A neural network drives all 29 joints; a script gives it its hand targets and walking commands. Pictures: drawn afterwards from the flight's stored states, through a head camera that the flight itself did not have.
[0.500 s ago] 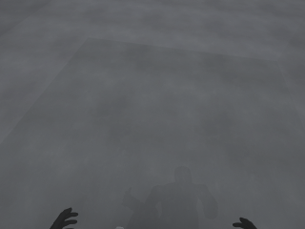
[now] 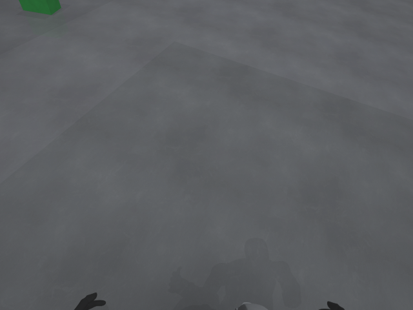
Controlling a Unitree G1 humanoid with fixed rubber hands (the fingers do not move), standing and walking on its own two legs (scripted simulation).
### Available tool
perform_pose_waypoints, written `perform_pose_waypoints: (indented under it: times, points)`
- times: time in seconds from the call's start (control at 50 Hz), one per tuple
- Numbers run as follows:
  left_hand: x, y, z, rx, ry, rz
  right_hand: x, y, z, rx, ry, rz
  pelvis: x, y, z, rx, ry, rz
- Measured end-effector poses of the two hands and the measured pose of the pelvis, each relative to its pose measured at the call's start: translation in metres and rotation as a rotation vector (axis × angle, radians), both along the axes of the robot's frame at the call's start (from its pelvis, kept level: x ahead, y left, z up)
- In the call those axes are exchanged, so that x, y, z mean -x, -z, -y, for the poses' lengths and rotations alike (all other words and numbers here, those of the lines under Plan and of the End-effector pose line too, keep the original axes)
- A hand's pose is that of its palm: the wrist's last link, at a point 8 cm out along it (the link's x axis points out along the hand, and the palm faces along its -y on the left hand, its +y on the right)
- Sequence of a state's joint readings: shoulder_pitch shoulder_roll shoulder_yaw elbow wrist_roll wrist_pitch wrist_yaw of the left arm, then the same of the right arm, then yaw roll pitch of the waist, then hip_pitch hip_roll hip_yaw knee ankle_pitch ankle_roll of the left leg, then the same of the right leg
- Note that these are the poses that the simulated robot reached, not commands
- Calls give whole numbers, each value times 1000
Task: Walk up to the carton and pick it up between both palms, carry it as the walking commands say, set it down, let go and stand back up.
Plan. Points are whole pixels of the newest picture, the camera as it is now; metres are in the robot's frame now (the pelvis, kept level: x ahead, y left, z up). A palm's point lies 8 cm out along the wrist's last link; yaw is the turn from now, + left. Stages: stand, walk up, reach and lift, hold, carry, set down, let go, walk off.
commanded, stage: walk up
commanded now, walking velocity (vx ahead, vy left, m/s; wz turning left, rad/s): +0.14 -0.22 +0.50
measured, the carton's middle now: out of the picture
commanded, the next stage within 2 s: none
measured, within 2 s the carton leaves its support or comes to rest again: neither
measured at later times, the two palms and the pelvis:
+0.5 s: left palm out of the picture -0.04 +0.14 -0.11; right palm (306, 219) +0.35 -0.25 -0.09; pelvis +0.10 -0.09 +0.00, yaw +17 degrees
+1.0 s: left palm (101, 195) +0.40 +0.24 -0.08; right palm (289, 161) +0.54 -0.27 -0.11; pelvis +0.35 -0.06 +0.00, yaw +23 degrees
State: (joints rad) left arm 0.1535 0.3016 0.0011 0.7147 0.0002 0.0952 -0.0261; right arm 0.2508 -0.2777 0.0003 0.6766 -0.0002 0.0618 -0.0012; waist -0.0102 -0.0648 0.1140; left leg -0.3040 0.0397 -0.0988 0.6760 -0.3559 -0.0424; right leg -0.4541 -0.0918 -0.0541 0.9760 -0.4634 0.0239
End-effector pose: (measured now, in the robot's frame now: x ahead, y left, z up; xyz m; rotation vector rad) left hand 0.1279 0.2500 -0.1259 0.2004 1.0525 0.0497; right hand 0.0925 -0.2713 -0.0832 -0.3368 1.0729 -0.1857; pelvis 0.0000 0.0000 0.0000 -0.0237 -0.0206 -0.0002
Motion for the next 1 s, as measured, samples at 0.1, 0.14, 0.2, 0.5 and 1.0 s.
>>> perform_pose_waypoints:
  times: [0.1,0.14,0.2,0.5,1.0]
  points:
    - [-20,-6,28,-31,-6,36,-10,13,36,-9,-26,-18,-6,5,33,-33,-17,-21]
    - [-18,-10,41,-49,-21,32,-18,21,50,-23,-40,-22,-11,6,48,-39,-33,-23]
    - [4,-19,50,-71,-87,7,-42,23,55,-56,-94,-22,-19,1,65,-53,-88,-31]
    - [164,-17,108,-31,-493,-338,-253,7,-16,-189,-487,116,-103,-4,88,-48,-289,-15]
    - [-274,-45,7,-144,-366,178,-450,30,0,-116,-447,39,-352,5,56,-85,-399,-19]
